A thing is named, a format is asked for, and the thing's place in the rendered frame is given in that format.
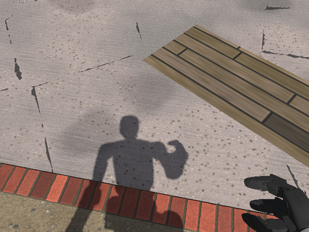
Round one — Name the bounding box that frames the robot right hand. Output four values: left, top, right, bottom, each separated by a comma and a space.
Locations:
241, 174, 309, 232

